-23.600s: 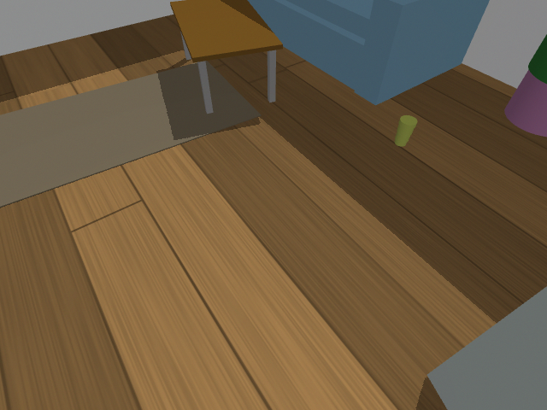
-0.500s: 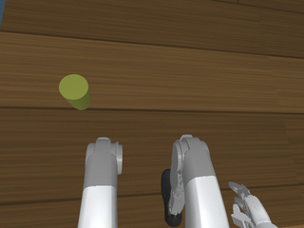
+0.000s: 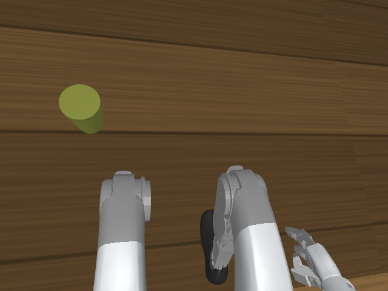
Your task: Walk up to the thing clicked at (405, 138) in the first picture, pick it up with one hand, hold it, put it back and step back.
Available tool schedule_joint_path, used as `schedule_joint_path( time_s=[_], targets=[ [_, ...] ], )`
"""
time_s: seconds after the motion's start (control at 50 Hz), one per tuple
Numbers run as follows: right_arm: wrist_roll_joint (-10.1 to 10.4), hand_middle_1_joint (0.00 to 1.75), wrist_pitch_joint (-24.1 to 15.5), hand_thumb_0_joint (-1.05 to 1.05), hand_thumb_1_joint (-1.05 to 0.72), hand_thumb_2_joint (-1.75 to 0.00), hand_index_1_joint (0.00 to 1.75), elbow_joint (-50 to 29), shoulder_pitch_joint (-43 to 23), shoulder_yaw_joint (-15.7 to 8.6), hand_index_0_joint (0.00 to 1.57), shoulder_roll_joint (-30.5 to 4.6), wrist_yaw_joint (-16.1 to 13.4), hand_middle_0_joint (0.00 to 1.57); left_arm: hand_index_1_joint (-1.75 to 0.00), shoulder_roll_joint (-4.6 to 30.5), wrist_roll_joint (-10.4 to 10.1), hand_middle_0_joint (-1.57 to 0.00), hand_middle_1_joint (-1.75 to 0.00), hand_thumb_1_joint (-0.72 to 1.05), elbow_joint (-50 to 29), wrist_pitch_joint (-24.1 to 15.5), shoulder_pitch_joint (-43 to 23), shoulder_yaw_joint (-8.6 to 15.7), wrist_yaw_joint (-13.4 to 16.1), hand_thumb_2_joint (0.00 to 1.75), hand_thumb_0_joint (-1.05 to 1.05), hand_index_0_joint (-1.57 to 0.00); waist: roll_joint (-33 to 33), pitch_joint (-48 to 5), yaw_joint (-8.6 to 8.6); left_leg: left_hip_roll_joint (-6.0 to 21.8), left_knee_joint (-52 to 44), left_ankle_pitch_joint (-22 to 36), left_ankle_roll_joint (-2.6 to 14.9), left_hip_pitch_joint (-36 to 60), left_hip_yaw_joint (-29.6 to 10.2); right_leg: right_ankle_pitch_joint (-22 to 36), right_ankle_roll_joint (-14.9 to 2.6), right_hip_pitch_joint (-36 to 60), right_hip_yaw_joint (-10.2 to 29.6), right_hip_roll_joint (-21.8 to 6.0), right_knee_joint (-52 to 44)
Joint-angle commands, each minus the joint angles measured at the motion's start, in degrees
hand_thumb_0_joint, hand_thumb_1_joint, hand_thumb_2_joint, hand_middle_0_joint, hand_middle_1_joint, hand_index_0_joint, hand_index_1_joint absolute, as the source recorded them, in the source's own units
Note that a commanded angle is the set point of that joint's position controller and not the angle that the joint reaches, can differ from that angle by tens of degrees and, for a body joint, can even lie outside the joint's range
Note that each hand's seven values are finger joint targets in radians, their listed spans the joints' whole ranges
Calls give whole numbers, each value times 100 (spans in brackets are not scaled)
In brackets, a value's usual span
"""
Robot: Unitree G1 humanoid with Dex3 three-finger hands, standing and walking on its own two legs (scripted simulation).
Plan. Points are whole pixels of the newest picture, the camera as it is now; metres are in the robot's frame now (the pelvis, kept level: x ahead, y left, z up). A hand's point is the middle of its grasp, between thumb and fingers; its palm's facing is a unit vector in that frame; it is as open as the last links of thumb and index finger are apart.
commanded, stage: approach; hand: left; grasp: from the side
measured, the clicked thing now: (86, 113) +0.51 +0.25 -0.28
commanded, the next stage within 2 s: close in in 0.34 s
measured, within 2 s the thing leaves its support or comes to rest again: neither
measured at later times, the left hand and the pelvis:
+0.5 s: hand (40, 119) +0.46 +0.33 -0.20, palm faces +0.24 -0.97 +0.03, open 17.6 cm; pelvis +0.00 +0.01 -0.06, yaw -6 degrees
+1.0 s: hand (74, 121) +0.47 +0.27 -0.24, palm faces +0.30 -0.95 +0.02, open 17.5 cm; pelvis -0.01 +0.03 -0.07, yaw -9 degrees
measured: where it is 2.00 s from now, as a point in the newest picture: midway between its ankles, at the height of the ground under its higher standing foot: (170, 268)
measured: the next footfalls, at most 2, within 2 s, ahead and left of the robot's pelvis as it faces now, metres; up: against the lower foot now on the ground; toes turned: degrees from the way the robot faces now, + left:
none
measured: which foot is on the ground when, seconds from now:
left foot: down 0.00-1.00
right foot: down 0.00-1.00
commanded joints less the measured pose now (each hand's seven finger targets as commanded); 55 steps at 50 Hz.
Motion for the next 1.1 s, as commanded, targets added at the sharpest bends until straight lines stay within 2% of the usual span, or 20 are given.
schedule_joint_path(
  time_s=[0.0, 0.08, 0.12, 0.18, 0.2, 0.22, 0.24, 0.26, 0.32, 0.4, 0.46, 0.48, 0.52, 0.54, 0.62, 0.64, 0.72, 0.76, 0.84, 1.08],
  targets=[
    [-80, 30, -46, 0, -89, -90, 30, -265, 609, -338, 20, -1467, -62, 20, -7, 1751, -193, -8, -6, -56, -353, -701, -1124, -25, -25, 0, 0, -8, 1310, -2825, -156, 279, -1558, 563, 199, 2052, 245, 293, -426, 1464, -591, 120, -838],
    [-229, 30, 54, 0, -89, -89, 30, -390, 376, -119, 20, -1533, 11, 20, -7, 1845, -86, -8, -7, -59, -184, -1090, -1437, -242, 145, 0, 0, -8, 1442, -2725, -273, 307, -1408, 208, 167, 1966, 157, 76, -411, 1390, -701, 169, -694],
    [-340, 30, 140, 0, -89, -90, 30, -356, 308, -32, 20, -1622, 30, 20, -7, 2204, -9, -8, -7, -59, -213, -1307, -1444, -55, 277, 0, 0, -7, 1822, -2884, -217, 324, -1257, 541, 116, 2220, 168, 341, -425, 1423, -717, 170, -511],
    [-491, 30, 256, 0, -90, -90, 30, -384, 234, 121, 20, -1671, 84, 20, -9, 2119, 42, -7, -8, -58, -214, -1620, -1387, -46, 490, 4, 0, -6, 2020, -3028, -292, 345, -1064, 1115, 49, 2416, 106, 765, -423, 1598, -795, 178, -299],
    [-529, 30, 284, 0, -91, -90, 30, -398, 171, 182, 20, -1644, 110, 20, -10, 1719, 60, -7, -9, -58, -206, -1711, -1496, -365, 526, 5, 0, -6, 2056, -2916, -429, 355, -1058, 1083, 29, 2463, 66, 743, -424, 1503, -838, 180, -290],
    [-580, 30, 311, 0, -91, -90, 30, -387, 111, 208, 20, -1687, 133, 20, -10, 1750, 98, -7, -9, -58, -242, -1809, -1442, -352, 602, 5, 0, -6, 2203, -2872, -412, 366, -1080, 1081, -3, 2545, 16, 739, -432, 1439, -882, 184, -227],
    [-637, 30, 351, 0, -91, -90, 30, -420, 22, 228, 20, -1787, 126, 20, -11, 2209, 164, -6, -10, -58, -299, -1900, -1389, -61, 717, 7, 0, -5, 2360, -2940, -331, 382, -1013, 1183, -14, 2643, 13, 827, -424, 1486, -895, 190, -180],
    [-676, 30, 402, 0, -92, -91, 30, -374, 12, 286, 20, -1777, 136, 20, -11, 2053, 206, -6, -10, -59, -117, -1968, -1239, -212, 773, 6, 0, -5, 2428, -2891, -376, 388, -960, 1284, -35, 2698, -1, 885, -428, 1479, -919, 191, -121],
    [-823, 30, 518, 0, -93, -91, 30, -355, -122, 402, 20, -1855, 172, 20, -13, 1952, 214, -6, -12, -61, -92, -2248, -1204, -179, 981, 7, 0, -6, 2550, -2793, -516, 433, -819, 1572, -64, 2787, -110, 1095, -422, 1478, -1010, 209, 5],
    [-998, 30, 599, 0, -93, -91, 30, -451, -365, 655, 20, -1872, 237, 20, -13, 1267, 280, -5, -12, -58, 248, -2561, -1282, -734, 1244, 9, 0, -5, 2306, -2423, -932, 479, -640, 1534, -63, 2637, -287, 1184, -377, 1549, -1188, 262, 26],
    [-1115, 30, 688, 0, -94, -91, 30, -422, -498, 820, 20, -1982, 270, 20, -8, 1592, 319, -7, -8, -61, 580, -2855, -1181, -594, 1489, 2, 0, -7, 2196, -2165, -982, 504, -527, 1335, -57, 2423, -381, 1089, -353, 1647, -1260, 312, 72],
    [-1134, 30, 698, 0, -95, -91, 30, -520, -644, 918, 20, -1984, 291, 20, -8, 1428, 309, -7, -8, -61, 593, -2972, -1279, -776, 1544, 1, 0, -7, 2188, -2091, -1029, 508, -519, 1311, -71, 2423, -423, 1092, -340, 1669, -1308, 315, 90],
    [-1213, 30, 757, 0, -95, -91, 30, -487, -694, 1006, 20, -2080, 318, 20, -8, 1594, 320, -7, -8, -61, 709, -3164, -1262, -644, 1714, 2, 0, -7, 2377, -1979, -1065, 539, -565, 1306, -124, 2564, -553, 1075, -338, 1631, -1394, 335, 190],
    [-1239, 30, 764, 0, -95, -91, 30, -579, -816, 1092, 20, -2064, 343, 20, -8, 1419, 327, -7, -8, -61, 676, -3271, -1400, -816, 1782, 2, 0, -7, 2373, -1952, -1144, 553, -570, 1247, -144, 2629, -617, 1039, -318, 1606, -1445, 333, 192],
    [-1397, 30, 885, 0, -94, -91, 30, -554, -931, 1198, 20, -2193, 400, 20, -8, 1506, 445, -6, -8, -61, 858, -3561, -1356, -732, 2213, 5, 0, -6, 2654, -1624, -1209, 592, -618, 1194, -224, 2741, -776, 1022, -306, 1505, -1544, 340, 306],
    [-1441, 30, 913, 0, -94, -91, 30, -560, -962, 1241, 20, -2168, 413, 20, -8, 1571, 472, -6, -8, -61, 874, -3609, -1339, -704, 2320, 4, 0, -6, 2624, -1601, -1172, 585, -584, 1147, -207, 2648, -755, 1011, -300, 1563, -1528, 374, 256],
    [-1591, 30, 1014, 0, -94, -91, 30, -585, -1107, 1274, 20, -2166, 463, 20, -8, 1214, 628, -5, -7, -61, 1054, -3752, -1451, -1076, 2690, 6, 0, -5, 2403, -1206, -1448, 584, -521, 750, -162, 2284, -805, 908, -257, 1539, -1567, 391, 196],
    [-1651, 30, 1060, 0, -94, -91, 30, -577, -1096, 1317, 20, -2134, 491, 20, -8, 1173, 666, -5, -7, -60, 1177, -3809, -1274, -1144, 2840, 6, 0, -5, 2260, -1197, -1407, 565, -463, 732, -119, 2120, -795, 946, -234, 1717, -1569, 427, 161],
    [-1699, 30, 1124, 0, -93, -91, 30, -591, -1164, 1346, 20, -2162, 539, 20, -8, 882, 746, -4, -8, -55, 1236, -3904, -1379, -1518, 3066, 8, 0, -4, 2147, -1103, -1562, 581, -491, 687, -120, 2156, -952, 976, -219, 1607, -1633, 445, 193],
    [-1782, 30, 1321, 0, -91, -91, 30, -617, -1240, 1489, 20, -2085, 627, 20, -10, 998, 938, -5, -10, -48, 1335, -4146, -1467, -1551, 3809, 13, 0, -5, 2155, -1122, -1600, 596, -368, 830, -99, 2117, -950, 1152, -184, 1874, -1645, 521, 122]
  ],
)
